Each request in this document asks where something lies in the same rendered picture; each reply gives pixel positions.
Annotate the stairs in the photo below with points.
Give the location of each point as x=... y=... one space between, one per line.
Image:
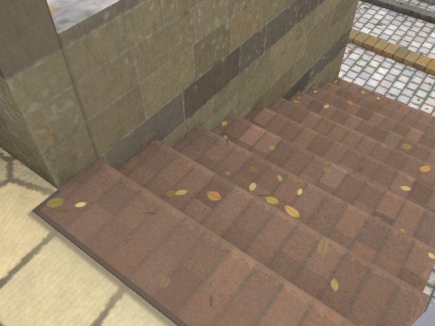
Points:
x=334 y=190

